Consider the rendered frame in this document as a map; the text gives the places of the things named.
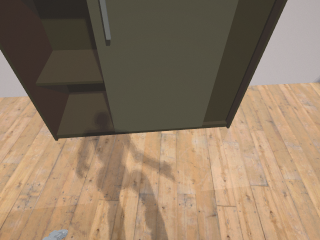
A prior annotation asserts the left robot hand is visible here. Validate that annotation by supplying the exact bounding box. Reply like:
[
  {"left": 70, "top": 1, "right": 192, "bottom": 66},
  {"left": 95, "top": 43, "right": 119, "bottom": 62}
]
[{"left": 43, "top": 229, "right": 68, "bottom": 240}]

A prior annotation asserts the handle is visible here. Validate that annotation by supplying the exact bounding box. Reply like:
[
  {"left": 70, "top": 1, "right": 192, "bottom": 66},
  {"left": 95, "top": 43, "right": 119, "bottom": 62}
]
[{"left": 99, "top": 0, "right": 111, "bottom": 40}]

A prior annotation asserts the wardrobe door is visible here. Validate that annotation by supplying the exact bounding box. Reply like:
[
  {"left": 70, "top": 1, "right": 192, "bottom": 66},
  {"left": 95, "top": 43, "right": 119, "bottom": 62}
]
[
  {"left": 203, "top": 0, "right": 277, "bottom": 122},
  {"left": 86, "top": 0, "right": 239, "bottom": 133}
]

